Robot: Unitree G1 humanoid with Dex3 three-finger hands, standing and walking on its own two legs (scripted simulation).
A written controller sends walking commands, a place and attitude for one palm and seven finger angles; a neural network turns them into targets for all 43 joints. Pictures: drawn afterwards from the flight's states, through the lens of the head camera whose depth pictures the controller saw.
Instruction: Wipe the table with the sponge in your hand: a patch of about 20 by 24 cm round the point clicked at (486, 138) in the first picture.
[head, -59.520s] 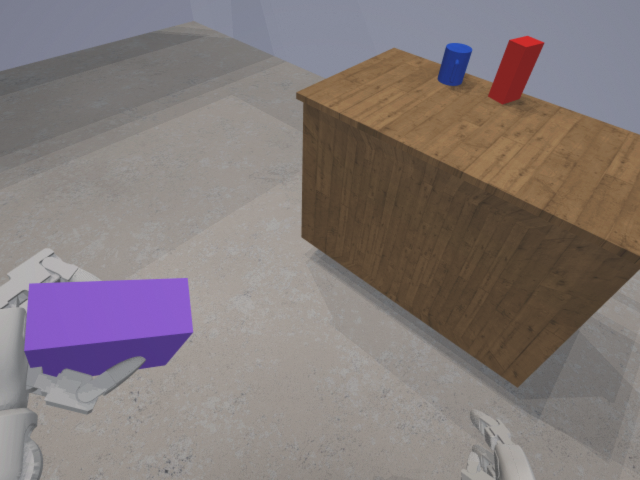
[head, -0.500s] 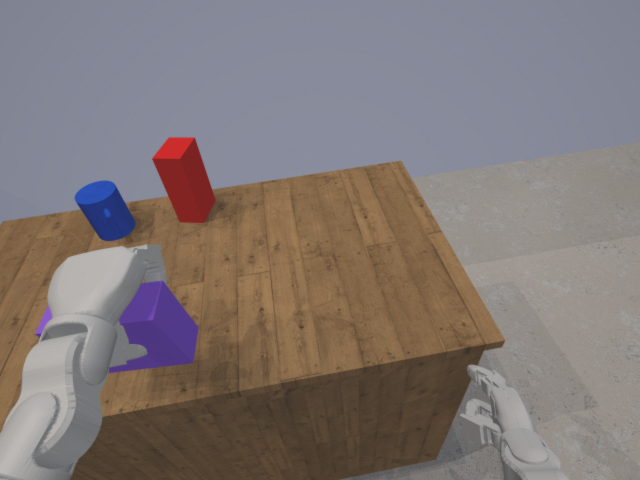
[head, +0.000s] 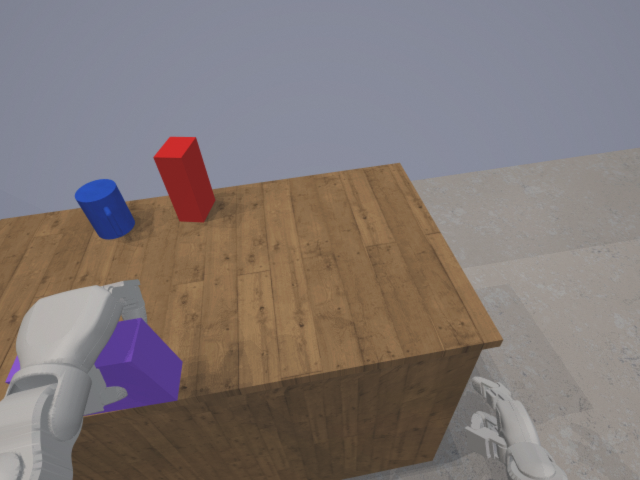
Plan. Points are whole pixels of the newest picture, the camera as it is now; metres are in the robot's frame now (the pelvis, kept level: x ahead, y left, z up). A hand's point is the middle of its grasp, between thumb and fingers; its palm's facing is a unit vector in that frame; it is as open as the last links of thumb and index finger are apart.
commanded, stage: bring the sponge back beside the body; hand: left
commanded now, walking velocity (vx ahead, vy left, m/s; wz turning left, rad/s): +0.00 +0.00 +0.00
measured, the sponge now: (114, 376) +0.18 +0.30 +0.05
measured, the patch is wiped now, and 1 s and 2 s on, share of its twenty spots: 1.00 1.00 1.00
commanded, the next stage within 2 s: step back with the hand held close in 0.42 s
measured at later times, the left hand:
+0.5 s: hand (104, 354) +0.18 +0.28 +0.11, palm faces +0.04 -0.12 -0.99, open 9.5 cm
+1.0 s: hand (107, 339) +0.18 +0.26 +0.15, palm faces +0.33 -0.84 -0.43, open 9.5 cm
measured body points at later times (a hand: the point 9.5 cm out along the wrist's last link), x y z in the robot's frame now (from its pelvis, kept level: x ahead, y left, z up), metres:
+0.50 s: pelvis +0.00 +0.00 +0.00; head -0.03 -0.04 +0.45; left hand +0.18 +0.29 +0.16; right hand +0.26 -0.19 -0.07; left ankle +0.02 +0.09 -0.74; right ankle +0.01 -0.10 -0.74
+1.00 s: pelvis -0.02 +0.02 -0.02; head -0.03 +0.02 +0.43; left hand +0.16 +0.30 +0.17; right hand +0.12 -0.24 -0.10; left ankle +0.02 +0.09 -0.74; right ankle +0.01 -0.10 -0.74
